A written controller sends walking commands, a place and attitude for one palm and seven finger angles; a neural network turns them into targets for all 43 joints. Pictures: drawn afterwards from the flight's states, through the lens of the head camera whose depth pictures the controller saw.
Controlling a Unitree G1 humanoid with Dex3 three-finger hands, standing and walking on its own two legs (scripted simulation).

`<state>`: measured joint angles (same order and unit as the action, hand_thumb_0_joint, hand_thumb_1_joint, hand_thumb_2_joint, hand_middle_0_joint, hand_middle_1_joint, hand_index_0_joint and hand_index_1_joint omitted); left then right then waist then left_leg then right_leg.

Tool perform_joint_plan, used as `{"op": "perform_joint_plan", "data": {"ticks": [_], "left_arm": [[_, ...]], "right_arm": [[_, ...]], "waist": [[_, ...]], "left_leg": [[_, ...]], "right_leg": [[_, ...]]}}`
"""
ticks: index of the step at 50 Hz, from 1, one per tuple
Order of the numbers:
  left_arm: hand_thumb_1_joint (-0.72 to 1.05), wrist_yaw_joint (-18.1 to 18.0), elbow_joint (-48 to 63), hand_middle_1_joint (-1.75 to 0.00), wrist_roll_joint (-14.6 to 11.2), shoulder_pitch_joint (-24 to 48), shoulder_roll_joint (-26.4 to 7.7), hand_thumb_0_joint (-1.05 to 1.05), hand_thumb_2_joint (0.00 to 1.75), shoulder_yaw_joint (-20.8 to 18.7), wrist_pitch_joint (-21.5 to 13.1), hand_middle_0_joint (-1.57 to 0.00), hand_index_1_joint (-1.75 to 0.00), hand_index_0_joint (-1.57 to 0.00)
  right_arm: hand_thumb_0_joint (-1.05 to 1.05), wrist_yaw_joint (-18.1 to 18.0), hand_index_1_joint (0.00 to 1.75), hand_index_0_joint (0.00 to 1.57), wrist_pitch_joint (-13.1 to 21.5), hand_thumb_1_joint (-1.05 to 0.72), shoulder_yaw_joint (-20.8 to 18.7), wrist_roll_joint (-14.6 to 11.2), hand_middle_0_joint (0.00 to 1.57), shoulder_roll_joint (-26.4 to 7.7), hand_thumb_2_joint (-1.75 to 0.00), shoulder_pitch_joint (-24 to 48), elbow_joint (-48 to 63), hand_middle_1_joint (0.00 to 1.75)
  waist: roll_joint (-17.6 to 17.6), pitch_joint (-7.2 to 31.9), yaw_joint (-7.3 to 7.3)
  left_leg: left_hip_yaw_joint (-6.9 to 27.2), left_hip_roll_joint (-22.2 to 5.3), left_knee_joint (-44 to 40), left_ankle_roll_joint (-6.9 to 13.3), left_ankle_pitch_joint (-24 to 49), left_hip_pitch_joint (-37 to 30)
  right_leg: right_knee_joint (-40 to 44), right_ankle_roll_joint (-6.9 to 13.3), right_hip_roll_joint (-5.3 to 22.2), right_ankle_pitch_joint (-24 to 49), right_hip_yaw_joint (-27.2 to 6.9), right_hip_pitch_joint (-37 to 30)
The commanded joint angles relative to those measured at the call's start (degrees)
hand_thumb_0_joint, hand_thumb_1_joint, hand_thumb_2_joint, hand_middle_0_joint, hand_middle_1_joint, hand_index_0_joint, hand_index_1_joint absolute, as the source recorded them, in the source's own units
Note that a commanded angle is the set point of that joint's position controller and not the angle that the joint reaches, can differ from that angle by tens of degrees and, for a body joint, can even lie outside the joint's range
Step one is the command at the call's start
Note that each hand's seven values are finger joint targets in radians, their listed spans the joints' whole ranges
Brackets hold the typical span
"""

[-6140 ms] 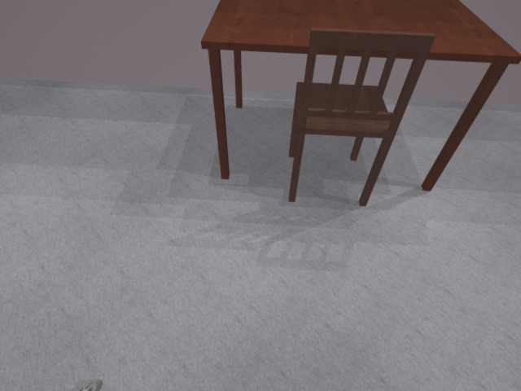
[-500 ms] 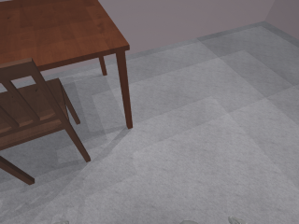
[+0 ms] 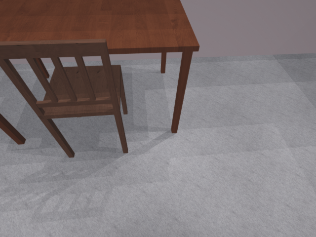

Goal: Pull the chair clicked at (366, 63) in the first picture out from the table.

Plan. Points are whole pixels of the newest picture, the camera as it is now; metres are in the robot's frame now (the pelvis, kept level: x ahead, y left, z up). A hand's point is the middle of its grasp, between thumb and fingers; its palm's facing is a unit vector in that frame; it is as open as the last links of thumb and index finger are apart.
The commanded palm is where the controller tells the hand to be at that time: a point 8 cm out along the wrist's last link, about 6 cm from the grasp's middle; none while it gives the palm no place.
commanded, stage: turn to face it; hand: left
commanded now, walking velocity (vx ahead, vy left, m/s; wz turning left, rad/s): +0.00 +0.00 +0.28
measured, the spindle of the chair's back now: (65, 80) +0.68 +0.45 -0.09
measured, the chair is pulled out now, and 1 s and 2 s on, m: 0.00 0.00 0.00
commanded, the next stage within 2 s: take the last steps up to it in 0.26 s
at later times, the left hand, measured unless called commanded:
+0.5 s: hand out of the picture +0.04 +0.19 -0.14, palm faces +0.17 -0.95 -0.26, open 7.4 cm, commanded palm none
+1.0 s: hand out of the picture -0.05 +0.21 -0.17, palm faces +0.30 -0.94 -0.14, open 7.4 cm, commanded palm none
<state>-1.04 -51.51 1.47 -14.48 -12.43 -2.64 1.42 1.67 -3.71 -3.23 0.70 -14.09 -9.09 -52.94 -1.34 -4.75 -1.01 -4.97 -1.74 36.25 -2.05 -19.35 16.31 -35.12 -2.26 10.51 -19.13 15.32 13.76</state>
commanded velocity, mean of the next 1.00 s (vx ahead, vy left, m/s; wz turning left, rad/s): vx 0.20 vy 0.02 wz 0.12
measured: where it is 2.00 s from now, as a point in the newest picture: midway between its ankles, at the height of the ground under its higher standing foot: (140, 217)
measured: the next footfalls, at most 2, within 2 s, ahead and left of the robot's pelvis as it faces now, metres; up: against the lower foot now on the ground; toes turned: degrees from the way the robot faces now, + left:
left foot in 0.02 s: +0.04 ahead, +0.12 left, +0.00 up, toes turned +5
right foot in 0.44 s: +0.04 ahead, -0.11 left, +0.00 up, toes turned +2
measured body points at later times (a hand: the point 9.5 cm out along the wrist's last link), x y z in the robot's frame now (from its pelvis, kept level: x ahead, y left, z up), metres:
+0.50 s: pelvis +0.00 -0.01 +0.01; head +0.00 -0.04 +0.46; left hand +0.03 +0.24 -0.12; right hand +0.07 -0.24 -0.16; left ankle -0.01 +0.11 -0.70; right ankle +0.00 -0.11 -0.73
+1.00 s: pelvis +0.09 +0.08 +0.00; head +0.11 +0.10 +0.45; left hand -0.06 +0.26 -0.16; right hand +0.22 -0.13 -0.14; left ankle +0.10 +0.18 -0.73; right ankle +0.02 -0.08 -0.68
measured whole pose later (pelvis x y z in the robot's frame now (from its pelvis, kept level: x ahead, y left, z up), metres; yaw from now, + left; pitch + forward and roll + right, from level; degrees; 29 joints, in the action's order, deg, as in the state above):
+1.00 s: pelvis +0.09 +0.08 +0.00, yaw +11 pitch -1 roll +0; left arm -0.5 -66.7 1.3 -26.9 -8.2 -2.4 -0.1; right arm 0.2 3.2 -1.8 1.4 -8.6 -10.8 -57.6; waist -2.1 -2.5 -2.8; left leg -7.6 -2.5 34.2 2.0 -16.4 17.5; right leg -52.8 0.5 6.2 -28.4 4.4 13.6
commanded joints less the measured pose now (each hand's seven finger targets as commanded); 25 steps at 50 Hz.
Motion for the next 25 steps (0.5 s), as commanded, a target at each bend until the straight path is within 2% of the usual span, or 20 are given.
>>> {"op": "perform_joint_plan", "data": {"ticks": [1,2,3,4,5,6,7,9,12,15,17,18,19,20,21,22,23,24,25], "left_arm": [[0.9,-0.1,6.6,-0.3,-0.6,2.1,-5.6,0.0,0.9,-1.5,0.0,-0.2,-0.3,-0.2],[0.9,-0.6,5.8,-0.3,-0.4,4.3,-5.9,0.0,0.9,-1.7,0.5,-0.2,-0.3,-0.2],[0.9,-0.4,4.8,-0.3,-0.6,5.3,-5.9,0.0,0.9,-1.8,0.6,-0.2,-0.3,-0.2],[0.9,-0.1,3.4,-0.3,-0.7,4.8,-6.3,0.0,0.9,-2.0,0.6,-0.2,-0.3,-0.2],[0.9,0.2,2.1,-0.3,-0.6,2.9,-6.0,0.0,0.9,-2.1,0.6,-0.2,-0.3,-0.2],[0.9,0.3,1.1,-0.3,-0.6,1.2,-5.8,0.0,0.9,-2.0,0.7,-0.2,-0.3,-0.2],[0.9,0.3,0.5,-0.3,-0.7,1.0,-5.8,0.0,0.9,-1.8,0.7,-0.2,-0.3,-0.2],[0.9,0.2,0.2,-0.3,-0.8,0.7,-5.4,0.0,0.9,-1.6,0.8,-0.2,-0.3,-0.2],[0.9,0.0,0.7,-0.3,-0.8,2.2,-4.6,0.0,0.9,-1.3,0.8,-0.2,-0.3,-0.2],[0.9,-0.2,0.9,-0.3,-0.9,2.4,-3.8,0.0,0.9,-1.1,0.5,-0.2,-0.3,-0.2],[0.9,-0.4,0.5,-0.3,-1.1,0.7,-3.4,0.0,0.9,-1.0,0.1,-0.2,-0.3,-0.2],[0.9,-0.5,-0.1,-0.3,-1.1,-0.5,-3.6,0.0,0.9,-1.0,-0.2,-0.2,-0.3,-0.2],[0.9,-0.5,-0.9,-0.3,-1.1,-2.5,-3.1,0.0,0.9,-0.8,-0.6,-0.2,-0.3,-0.2],[0.9,-0.5,-2.0,-0.3,-0.8,-5.3,-3.2,0.0,0.9,-0.9,-1.2,-0.2,-0.3,-0.2],[0.9,-0.6,-2.6,-0.3,-0.1,-6.8,-5.8,0.0,0.9,-1.2,-1.9,-0.2,-0.3,-0.2],[0.9,-0.7,-2.6,-0.3,0.6,-8.1,-11.0,0.0,0.9,-2.2,-2.3,-0.2,-0.3,-0.2],[0.9,-0.7,-1.8,-0.3,-0.2,-9.1,-11.7,0.0,0.9,-2.4,-2.1,-0.2,-0.3,-0.2],[0.9,-0.7,-1.9,-0.3,-0.2,-7.1,-10.3,0.0,0.9,-2.5,-2.4,-0.2,-0.3,-0.2],[0.9,-0.6,-1.7,-0.3,-0.2,-5.0,-8.4,0.0,0.9,-2.0,-3.0,-0.2,-0.3,-0.2]], "right_arm": [[0.0,-1.2,0.3,0.2,2.5,-0.9,-3.5,0.4,0.2,-15.4,-0.9,-9.6,2.5,0.3],[0.0,-1.8,0.3,0.2,2.8,-0.9,-3.2,0.5,0.2,-13.4,-0.9,-9.7,1.4,0.3],[0.0,-2.4,0.3,0.2,2.8,-0.9,-2.8,0.6,0.2,-12.4,-0.9,-6.6,2.2,0.3],[0.0,-2.6,0.3,0.2,2.8,-0.9,-2.1,0.6,0.2,-10.3,-0.9,-2.9,2.9,0.3],[0.0,-2.6,0.3,0.2,3.0,-0.9,-1.5,0.6,0.2,-8.8,-0.9,-0.8,3.2,0.3],[0.0,-2.7,0.3,0.2,3.3,-0.9,-1.2,0.5,0.2,-8.3,-0.9,-0.3,3.4,0.3],[0.0,-2.7,0.3,0.2,3.3,-0.9,-1.2,0.3,0.2,-8.1,-0.9,-0.8,3.1,0.3],[0.0,-2.8,0.3,0.2,3.3,-0.9,-1.2,0.3,0.2,-8.0,-0.9,-1.9,2.6,0.3],[0.0,-2.7,0.3,0.2,3.0,-0.9,-1.4,0.4,0.2,-8.2,-0.9,-3.3,1.8,0.3],[0.0,-2.7,0.3,0.2,2.7,-0.9,-1.5,0.7,0.2,-7.9,-0.9,-3.1,1.4,0.3],[0.0,-2.6,0.3,0.2,2.5,-0.9,-1.6,0.7,0.2,-7.9,-0.9,-1.9,1.2,0.3],[0.0,-2.5,0.3,0.2,2.6,-0.9,-1.6,0.6,0.2,-7.4,-0.9,-1.8,1.0,0.3],[0.0,-2.5,0.3,0.2,2.6,-0.9,-1.3,0.5,0.2,-6.9,-0.9,-1.8,0.6,0.3],[0.0,-2.3,0.3,0.2,2.7,-0.9,-1.1,0.2,0.2,-5.9,-0.9,-1.4,0.4,0.3],[0.0,-2.1,0.3,0.2,2.8,-0.9,-0.8,-0.2,0.2,-3.0,-0.9,-2.4,0.4,0.3],[0.0,-1.7,0.3,0.2,2.9,-0.9,0.0,-0.3,0.2,0.6,-0.9,-2.5,1.9,0.3],[0.0,-1.5,0.3,0.2,2.0,-0.9,-1.0,0.6,0.2,-3.5,-0.9,-0.2,2.6,0.3],[0.0,-1.1,0.3,0.2,1.9,-0.9,-1.5,0.9,0.2,-3.9,-0.9,1.0,2.2,0.3],[0.0,-0.6,0.3,0.2,2.1,-0.9,-1.7,1.0,0.2,-4.0,-0.9,-0.4,0.8,0.3]], "waist": [[17.8,10.2,5.5],[15.1,10.0,5.68],[15.7,7.7,4.56],[13.5,4.9,3.27],[11.4,4.4,1.71],[11.3,5.2,1.18],[10.6,5.5,1.43],[8.6,6.0,1.58],[8.5,6.0,2.53],[9.2,5.7,2.5],[10.6,5.7,1.66],[9.9,6.1,1.16],[8.7,7.1,0.27],[6.6,7.5,-1.18],[-1.4,6.7,-1.66],[-16.1,3.4,-2.1],[-16.0,0.5,-3.77],[-13.5,-2.7,-2.74],[-8.7,-4.1,-0.88]], "left_leg": [[24.9,-23.2,-16.0,14.5,42.5,-16.4],[23.3,-20.9,-16.3,14.7,36.1,-13.7],[21.7,-18.7,-16.5,14.1,31.7,-10.5],[18.5,-15.8,-17.5,12.8,28.8,-6.8],[15.4,-13.4,-17.4,11.4,29.7,-6.8],[13.6,-12.2,-17.2,11.0,31.8,-8.0],[13.0,-11.8,-17.2,11.0,32.8,-8.4],[13.2,-11.7,-17.5,11.5,32.5,-9.9],[15.1,-12.5,-17.3,12.4,30.9,-11.2],[16.7,-12.3,-17.1,12.6,28.9,-9.4],[17.9,-12.0,-16.0,12.3,29.2,-7.5],[17.6,-11.3,-15.4,11.8,28.3,-6.5],[17.5,-10.2,-14.3,10.9,23.5,-4.7],[16.1,-8.3,-12.2,9.1,13.3,-0.9],[11.8,-2.9,-4.8,5.8,0.8,6.1],[4.8,4.5,7.4,2.2,-11.8,17.2],[8.2,2.5,16.9,2.2,-13.5,18.7],[9.5,1.2,22.8,2.7,-8.7,20.0],[9.2,0.3,26.1,2.7,-3.9,20.6]], "right_leg": [[-23.5,-2.3,-3.0,-20.2,-7.8,18.4],[-28.0,-1.6,-3.0,-17.9,-12.1,18.3],[-30.1,-1.7,-2.7,-14.3,-13.7,19.4],[-30.6,-1.7,-2.4,-9.8,-14.4,18.0],[-30.4,-1.8,-2.9,-6.5,-14.0,17.1],[-29.3,-2.1,-3.4,-5.1,-13.5,16.3],[-27.8,-2.2,-3.8,-4.5,-13.3,15.2],[-24.5,-2.3,-4.6,-4.4,-13.2,14.2],[-18.7,-2.3,-5.6,-5.9,-13.0,13.1],[-12.3,-1.7,-6.7,-6.5,-12.8,9.6],[-6.7,-1.2,-7.6,-5.1,-12.5,5.7],[-3.6,-0.9,-8.2,-2.7,-12.2,3.2],[2.1,-0.8,-8.3,0.8,-12.1,-1.3],[9.8,-0.7,-7.7,5.3,-11.8,-7.3],[17.7,0.6,-2.1,0.9,-18.3,-13.2],[25.1,6.2,11.3,-9.6,-36.0,-14.4],[29.9,9.5,15.7,-20.2,-40.8,-6.5],[31.8,10.2,14.2,-24.0,-41.2,-2.6],[30.9,9.1,11.8,-20.9,-36.0,-1.6]]}}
